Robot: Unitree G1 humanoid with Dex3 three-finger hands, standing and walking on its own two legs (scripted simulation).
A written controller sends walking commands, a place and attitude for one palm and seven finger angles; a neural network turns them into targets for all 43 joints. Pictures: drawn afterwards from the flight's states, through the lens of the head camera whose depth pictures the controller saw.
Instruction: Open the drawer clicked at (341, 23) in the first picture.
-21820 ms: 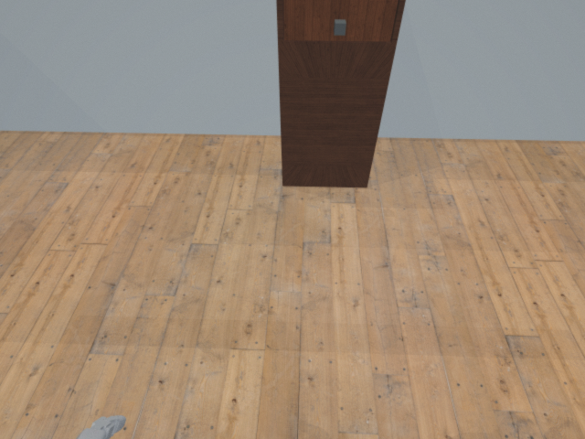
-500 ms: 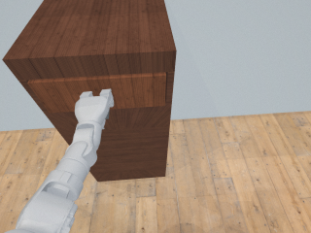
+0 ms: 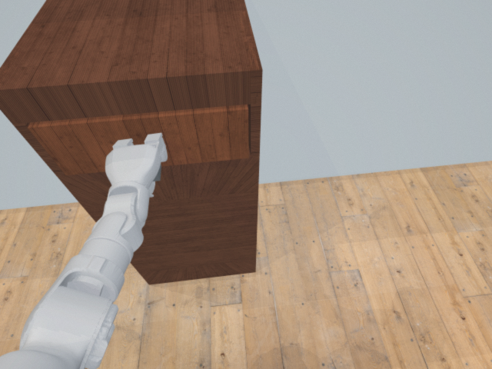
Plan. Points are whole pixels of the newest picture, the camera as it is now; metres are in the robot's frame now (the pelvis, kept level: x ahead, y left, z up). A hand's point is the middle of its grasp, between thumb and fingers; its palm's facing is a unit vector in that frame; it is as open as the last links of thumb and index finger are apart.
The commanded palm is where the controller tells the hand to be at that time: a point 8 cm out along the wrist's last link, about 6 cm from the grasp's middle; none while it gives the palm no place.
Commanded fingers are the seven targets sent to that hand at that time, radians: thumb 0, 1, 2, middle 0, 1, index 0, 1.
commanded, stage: pull the drawer open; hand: left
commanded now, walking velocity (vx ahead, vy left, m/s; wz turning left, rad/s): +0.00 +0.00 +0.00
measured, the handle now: (148, 159) +0.48 +0.18 +0.05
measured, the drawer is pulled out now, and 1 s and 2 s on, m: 0.01 0.02 0.06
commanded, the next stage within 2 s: none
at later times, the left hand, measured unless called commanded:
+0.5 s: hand (144, 188) +0.43 +0.18 +0.03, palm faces +0.00 -0.05 -1.00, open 7.3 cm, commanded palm +0.41 +0.19 +0.08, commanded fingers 0.00 0.90 0.90 -0.40 -1.35 -0.40 -1.35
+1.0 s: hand (144, 188) +0.43 +0.18 +0.03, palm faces -0.01 -0.04 -1.00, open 7.3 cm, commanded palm +0.39 +0.18 +0.08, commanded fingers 0.00 0.90 0.90 -0.40 -1.35 -0.40 -1.35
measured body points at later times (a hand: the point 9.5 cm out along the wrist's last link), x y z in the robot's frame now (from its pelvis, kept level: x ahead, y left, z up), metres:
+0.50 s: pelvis +0.01 +0.00 +0.00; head +0.06 -0.01 +0.45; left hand +0.42 +0.18 +0.08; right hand +0.13 -0.25 -0.12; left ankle -0.01 +0.09 -0.71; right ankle -0.04 -0.10 -0.71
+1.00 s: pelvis -0.02 +0.00 +0.00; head +0.04 -0.01 +0.44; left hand +0.42 +0.18 +0.08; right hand +0.00 -0.27 -0.14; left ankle -0.01 +0.09 -0.71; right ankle -0.04 -0.10 -0.71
